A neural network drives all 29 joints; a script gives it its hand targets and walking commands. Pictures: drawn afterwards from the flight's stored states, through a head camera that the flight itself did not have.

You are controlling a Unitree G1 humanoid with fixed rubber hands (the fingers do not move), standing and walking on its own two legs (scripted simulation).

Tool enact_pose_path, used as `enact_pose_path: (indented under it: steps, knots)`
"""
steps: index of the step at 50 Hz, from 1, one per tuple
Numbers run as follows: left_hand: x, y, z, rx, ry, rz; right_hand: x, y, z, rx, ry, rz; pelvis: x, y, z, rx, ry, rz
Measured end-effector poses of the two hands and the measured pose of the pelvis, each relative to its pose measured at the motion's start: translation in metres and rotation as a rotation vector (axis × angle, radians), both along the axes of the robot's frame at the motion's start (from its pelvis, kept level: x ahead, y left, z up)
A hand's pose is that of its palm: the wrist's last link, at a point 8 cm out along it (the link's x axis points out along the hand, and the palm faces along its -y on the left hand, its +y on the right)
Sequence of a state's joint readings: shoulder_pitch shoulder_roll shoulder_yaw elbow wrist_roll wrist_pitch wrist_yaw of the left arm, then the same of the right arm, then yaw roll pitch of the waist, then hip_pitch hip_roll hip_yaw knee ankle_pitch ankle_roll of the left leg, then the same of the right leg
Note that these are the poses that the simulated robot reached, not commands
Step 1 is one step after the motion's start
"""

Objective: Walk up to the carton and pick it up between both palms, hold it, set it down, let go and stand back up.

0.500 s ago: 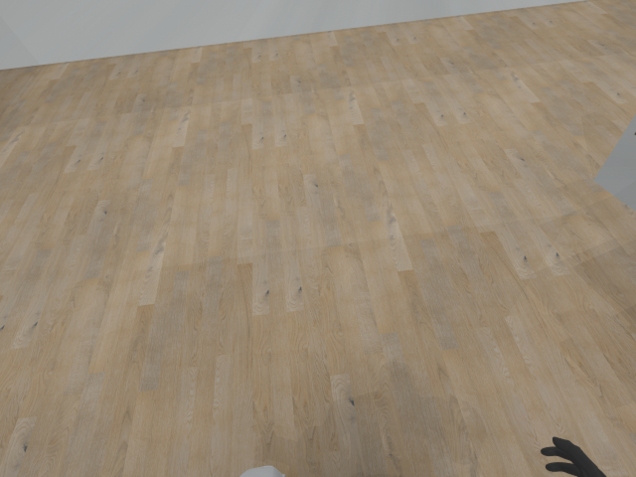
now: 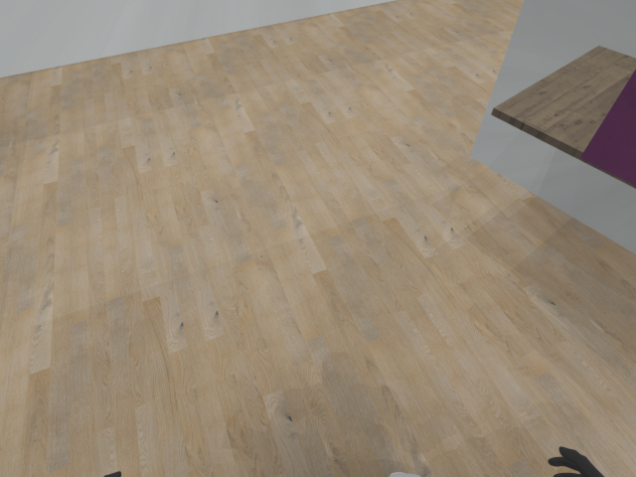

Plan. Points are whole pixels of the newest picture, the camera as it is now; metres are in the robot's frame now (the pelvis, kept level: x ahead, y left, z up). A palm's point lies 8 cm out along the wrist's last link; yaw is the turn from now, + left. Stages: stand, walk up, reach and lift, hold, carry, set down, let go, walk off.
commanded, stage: walk up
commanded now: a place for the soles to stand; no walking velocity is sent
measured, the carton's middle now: out of the picture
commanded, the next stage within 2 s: none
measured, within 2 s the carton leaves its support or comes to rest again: neither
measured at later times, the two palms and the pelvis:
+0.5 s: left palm (166, 382) +0.27 +0.24 -0.08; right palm out of the picture +0.13 -0.37 -0.07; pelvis +0.10 -0.03 +0.01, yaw -13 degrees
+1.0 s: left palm (239, 306) +0.40 +0.16 -0.11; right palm out of the picture +0.18 -0.43 -0.09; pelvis +0.23 -0.09 -0.01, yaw -26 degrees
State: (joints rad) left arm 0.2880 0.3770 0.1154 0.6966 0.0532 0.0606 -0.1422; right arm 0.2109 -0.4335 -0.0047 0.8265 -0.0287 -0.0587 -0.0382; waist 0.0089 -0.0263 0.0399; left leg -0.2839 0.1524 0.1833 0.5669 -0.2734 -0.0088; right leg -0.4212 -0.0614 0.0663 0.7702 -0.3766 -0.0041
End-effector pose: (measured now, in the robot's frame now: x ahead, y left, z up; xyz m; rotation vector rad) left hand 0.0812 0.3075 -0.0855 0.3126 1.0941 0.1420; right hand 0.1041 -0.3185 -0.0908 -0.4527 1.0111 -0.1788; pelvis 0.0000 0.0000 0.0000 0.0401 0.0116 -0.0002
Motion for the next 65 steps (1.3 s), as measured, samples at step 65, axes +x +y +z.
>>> enact_pose_path:
  steps: [65]
  knots:
    - [0.417, -0.218, -0.021, -0.030, 0.019, -0.597, 0.048, -0.125, 0.033, -0.078, 0.008, -0.616, 0.265, -0.121, 0.003, -0.052, -0.018, -0.616]
